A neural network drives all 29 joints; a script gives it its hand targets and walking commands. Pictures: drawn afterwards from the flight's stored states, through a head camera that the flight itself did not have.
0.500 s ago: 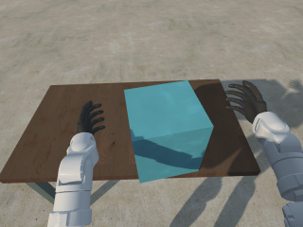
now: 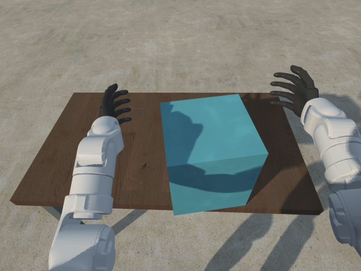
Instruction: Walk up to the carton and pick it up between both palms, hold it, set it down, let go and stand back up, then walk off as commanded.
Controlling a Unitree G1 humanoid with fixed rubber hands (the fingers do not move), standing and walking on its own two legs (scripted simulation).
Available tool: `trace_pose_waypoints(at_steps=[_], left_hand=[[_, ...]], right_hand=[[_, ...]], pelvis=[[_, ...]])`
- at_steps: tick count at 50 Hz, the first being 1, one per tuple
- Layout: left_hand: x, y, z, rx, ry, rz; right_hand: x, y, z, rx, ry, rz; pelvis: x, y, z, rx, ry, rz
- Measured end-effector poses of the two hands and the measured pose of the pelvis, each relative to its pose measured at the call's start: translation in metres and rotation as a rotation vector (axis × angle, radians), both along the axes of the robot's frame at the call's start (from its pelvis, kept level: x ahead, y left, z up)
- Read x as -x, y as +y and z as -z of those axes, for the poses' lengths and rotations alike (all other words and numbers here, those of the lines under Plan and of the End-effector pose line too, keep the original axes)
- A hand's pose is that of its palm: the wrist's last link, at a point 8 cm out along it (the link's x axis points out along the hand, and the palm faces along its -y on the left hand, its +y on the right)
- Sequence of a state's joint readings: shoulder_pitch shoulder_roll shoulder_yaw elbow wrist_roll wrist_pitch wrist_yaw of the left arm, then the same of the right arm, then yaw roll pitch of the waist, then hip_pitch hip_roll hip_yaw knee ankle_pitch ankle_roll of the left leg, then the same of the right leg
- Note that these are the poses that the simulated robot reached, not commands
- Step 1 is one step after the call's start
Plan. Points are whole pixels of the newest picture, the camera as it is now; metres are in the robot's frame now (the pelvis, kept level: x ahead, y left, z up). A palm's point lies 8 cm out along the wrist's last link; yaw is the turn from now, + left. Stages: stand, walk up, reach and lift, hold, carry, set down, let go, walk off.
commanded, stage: reach and lift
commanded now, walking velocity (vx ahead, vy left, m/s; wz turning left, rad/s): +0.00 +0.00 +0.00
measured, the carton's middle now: (205, 156) +0.43 +0.00 -0.02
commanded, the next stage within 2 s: none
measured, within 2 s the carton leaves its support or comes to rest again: neither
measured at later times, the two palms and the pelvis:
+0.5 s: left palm (121, 139) +0.39 +0.20 +0.08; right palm (299, 123) +0.44 -0.21 +0.11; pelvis -0.01 +0.01 +0.00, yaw +0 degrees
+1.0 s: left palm (133, 148) +0.40 +0.18 +0.03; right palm (286, 129) +0.47 -0.20 +0.06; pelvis +0.01 +0.01 -0.01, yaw +0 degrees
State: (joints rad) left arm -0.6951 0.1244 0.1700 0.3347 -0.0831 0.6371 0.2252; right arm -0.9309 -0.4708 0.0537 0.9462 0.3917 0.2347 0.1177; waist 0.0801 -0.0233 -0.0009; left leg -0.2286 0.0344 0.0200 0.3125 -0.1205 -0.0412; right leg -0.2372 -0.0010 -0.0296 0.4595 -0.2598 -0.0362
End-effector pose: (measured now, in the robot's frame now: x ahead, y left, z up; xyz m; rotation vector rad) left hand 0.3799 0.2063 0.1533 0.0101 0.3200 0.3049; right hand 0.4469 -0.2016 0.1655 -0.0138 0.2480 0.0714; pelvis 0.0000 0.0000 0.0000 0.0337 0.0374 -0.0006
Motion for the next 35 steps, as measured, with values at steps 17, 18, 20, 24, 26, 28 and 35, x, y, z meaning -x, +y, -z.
trace_pose_waypoints(at_steps=[17, 18, 20, 24, 26, 28, 35], left_hand=[[-0.016, -0.010, 0.030, 0.027, -0.003, 0.028], [-0.015, -0.010, 0.037, 0.028, 0.010, 0.029], [-0.012, -0.009, 0.051, 0.035, 0.024, 0.028], [-0.008, -0.007, 0.069, 0.039, -0.008, 0.025], [-0.008, -0.008, 0.073, 0.036, -0.032, 0.030], [-0.007, -0.008, 0.080, 0.030, -0.033, 0.039], [-0.006, -0.011, 0.118, 0.014, 0.038, 0.063]], right_hand=[[-0.002, -0.009, 0.036, 0.030, 0.076, 0.053], [0.000, -0.011, 0.041, 0.042, 0.080, 0.055], [0.004, -0.013, 0.048, 0.060, 0.070, 0.055], [0.007, -0.011, 0.056, 0.082, 0.022, 0.046], [0.007, -0.008, 0.059, 0.084, 0.006, 0.038], [0.009, -0.006, 0.067, 0.081, 0.026, 0.040], [0.008, -0.006, 0.096, 0.110, 0.091, 0.048]], pelvis=[[0.000, 0.004, 0.001, 0.005, 0.046, -0.001], [0.001, 0.004, 0.001, 0.006, 0.047, -0.001], [0.002, 0.005, 0.001, 0.006, 0.053, -0.001], [0.006, 0.007, 0.002, 0.011, 0.089, -0.001], [0.007, 0.009, 0.002, 0.014, 0.111, -0.001], [0.007, 0.010, 0.003, 0.016, 0.126, -0.001], [0.005, 0.014, 0.005, 0.023, 0.204, 0.000]])
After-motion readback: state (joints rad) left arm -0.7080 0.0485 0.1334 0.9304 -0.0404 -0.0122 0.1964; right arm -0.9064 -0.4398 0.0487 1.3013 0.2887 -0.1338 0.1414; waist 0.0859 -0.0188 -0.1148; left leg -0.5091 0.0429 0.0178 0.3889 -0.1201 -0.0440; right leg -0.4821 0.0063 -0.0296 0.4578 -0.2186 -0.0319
